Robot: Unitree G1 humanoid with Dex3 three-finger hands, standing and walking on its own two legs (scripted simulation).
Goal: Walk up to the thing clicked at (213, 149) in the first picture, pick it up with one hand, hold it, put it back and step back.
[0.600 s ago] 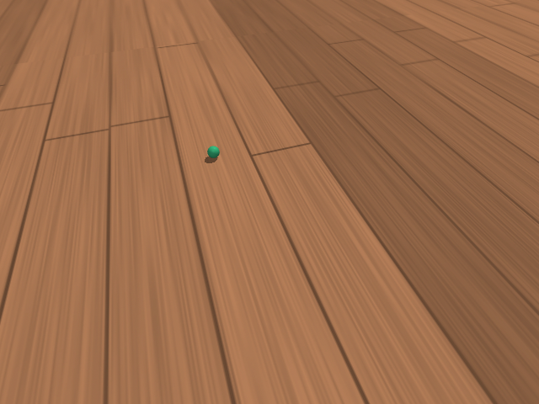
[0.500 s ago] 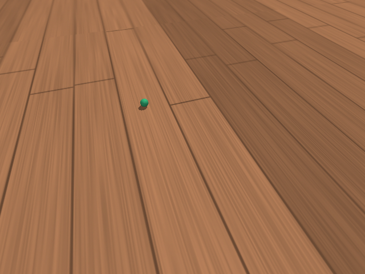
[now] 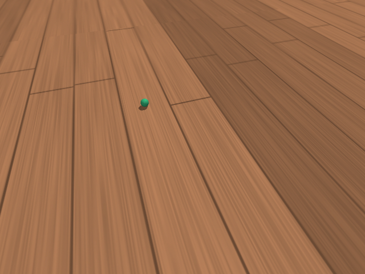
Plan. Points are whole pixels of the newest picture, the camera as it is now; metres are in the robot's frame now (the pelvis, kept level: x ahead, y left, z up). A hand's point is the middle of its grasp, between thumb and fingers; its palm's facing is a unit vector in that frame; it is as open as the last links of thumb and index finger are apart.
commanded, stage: stand
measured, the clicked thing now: (144, 102) +1.60 +0.43 -0.75
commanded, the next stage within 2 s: walk up in 0.52 s
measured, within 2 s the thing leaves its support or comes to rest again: neither
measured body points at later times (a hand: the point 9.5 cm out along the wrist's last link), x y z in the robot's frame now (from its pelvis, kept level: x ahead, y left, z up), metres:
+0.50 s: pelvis +0.00 +0.00 +0.00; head +0.01 +0.00 +0.45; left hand +0.07 +0.30 -0.13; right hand +0.08 -0.30 -0.13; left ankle +0.00 +0.12 -0.75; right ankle +0.00 -0.13 -0.75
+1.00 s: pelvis -0.02 -0.06 -0.01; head +0.03 -0.05 +0.43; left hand -0.02 +0.28 -0.12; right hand +0.19 -0.34 -0.12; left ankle -0.06 +0.10 -0.69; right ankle +0.01 -0.15 -0.75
